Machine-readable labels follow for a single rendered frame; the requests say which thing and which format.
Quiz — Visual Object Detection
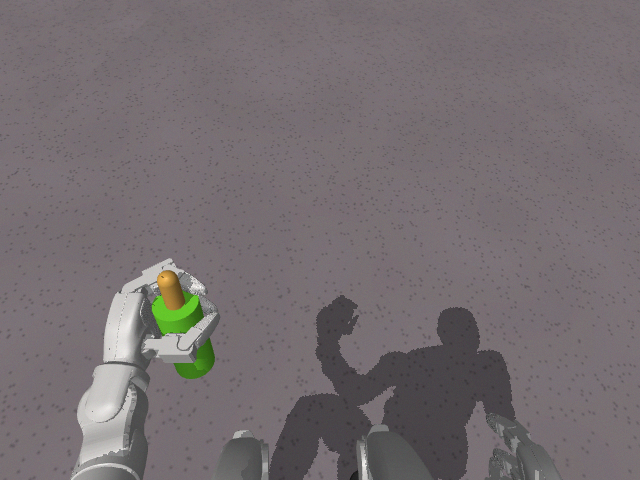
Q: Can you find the right robot hand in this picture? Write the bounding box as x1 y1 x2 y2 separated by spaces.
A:
485 413 562 480

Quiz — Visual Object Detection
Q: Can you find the bottle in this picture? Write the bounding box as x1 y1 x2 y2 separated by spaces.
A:
152 270 215 379

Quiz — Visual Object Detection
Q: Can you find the left robot arm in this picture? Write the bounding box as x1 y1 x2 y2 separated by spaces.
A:
70 362 150 480

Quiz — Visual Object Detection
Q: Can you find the left robot hand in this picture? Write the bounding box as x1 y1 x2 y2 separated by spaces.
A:
103 258 220 371

